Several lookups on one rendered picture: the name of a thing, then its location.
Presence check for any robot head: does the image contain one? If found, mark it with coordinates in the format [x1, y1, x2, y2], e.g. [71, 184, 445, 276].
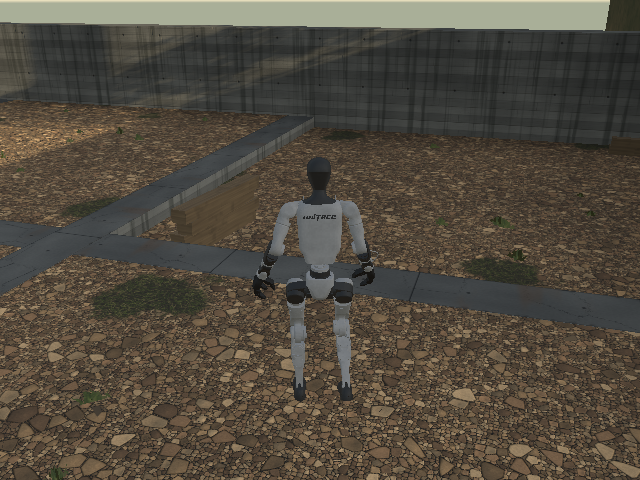
[302, 157, 336, 205]

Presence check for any humanoid robot torso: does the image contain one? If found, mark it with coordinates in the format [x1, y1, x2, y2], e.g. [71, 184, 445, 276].
[296, 195, 343, 300]

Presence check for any robot left upper arm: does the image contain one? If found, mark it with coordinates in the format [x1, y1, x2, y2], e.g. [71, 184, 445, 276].
[268, 201, 299, 256]

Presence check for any robot right hand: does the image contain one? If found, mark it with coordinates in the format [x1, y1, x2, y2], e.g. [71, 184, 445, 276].
[352, 268, 375, 286]

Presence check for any robot right upper arm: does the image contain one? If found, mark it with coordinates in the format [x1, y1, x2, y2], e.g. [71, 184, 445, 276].
[340, 200, 367, 255]

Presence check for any robot left forearm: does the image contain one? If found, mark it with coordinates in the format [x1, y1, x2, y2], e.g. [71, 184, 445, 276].
[256, 240, 278, 280]

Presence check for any robot right forearm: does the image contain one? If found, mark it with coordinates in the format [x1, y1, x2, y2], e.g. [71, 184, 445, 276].
[357, 239, 374, 272]

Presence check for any robot left hand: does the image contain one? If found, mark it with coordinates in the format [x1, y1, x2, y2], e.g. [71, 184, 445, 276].
[252, 275, 275, 299]

